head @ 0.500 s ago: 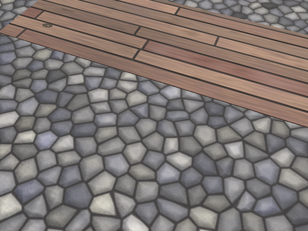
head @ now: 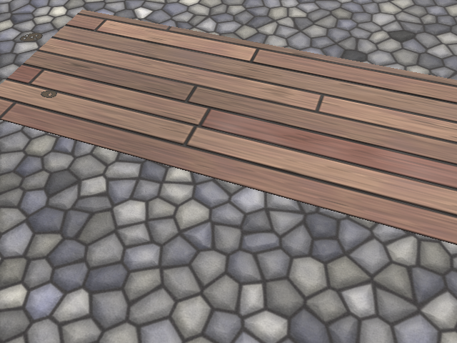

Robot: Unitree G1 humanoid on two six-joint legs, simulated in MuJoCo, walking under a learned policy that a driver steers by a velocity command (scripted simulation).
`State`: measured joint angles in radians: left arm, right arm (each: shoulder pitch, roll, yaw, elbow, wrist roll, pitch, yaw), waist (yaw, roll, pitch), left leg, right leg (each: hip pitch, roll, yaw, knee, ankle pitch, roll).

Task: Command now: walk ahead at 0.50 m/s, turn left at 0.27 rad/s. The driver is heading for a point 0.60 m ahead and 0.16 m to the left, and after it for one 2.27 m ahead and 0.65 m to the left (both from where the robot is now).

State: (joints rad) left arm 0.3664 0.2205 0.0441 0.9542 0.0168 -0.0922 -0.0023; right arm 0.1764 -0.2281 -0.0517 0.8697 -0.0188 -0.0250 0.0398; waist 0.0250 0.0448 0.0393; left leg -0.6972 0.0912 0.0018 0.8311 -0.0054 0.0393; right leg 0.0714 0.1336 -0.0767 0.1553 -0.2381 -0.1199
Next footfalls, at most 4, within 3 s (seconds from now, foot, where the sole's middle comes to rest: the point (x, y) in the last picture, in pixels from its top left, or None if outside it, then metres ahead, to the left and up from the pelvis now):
0.18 left None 0.26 0.09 -0.78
0.70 right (248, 300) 0.61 0.01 -0.78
1.20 left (148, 274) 0.69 0.33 -0.78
1.70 right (187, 189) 1.03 0.23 -0.78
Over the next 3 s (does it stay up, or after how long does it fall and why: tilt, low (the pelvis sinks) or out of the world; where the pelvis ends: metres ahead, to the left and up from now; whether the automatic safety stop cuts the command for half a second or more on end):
stays up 1.54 0.38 0.00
